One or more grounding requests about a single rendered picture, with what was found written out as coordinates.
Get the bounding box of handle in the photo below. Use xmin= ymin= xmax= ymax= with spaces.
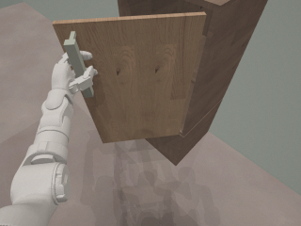
xmin=63 ymin=31 xmax=94 ymax=98

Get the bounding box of left robot hand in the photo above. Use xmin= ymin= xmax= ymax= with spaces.
xmin=51 ymin=51 xmax=98 ymax=98

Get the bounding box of left robot forearm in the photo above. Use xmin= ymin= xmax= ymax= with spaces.
xmin=10 ymin=89 xmax=73 ymax=203

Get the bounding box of cupboard door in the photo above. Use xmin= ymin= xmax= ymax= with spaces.
xmin=52 ymin=11 xmax=207 ymax=143

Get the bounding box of robot left upper arm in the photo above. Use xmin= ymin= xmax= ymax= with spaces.
xmin=0 ymin=162 xmax=71 ymax=226

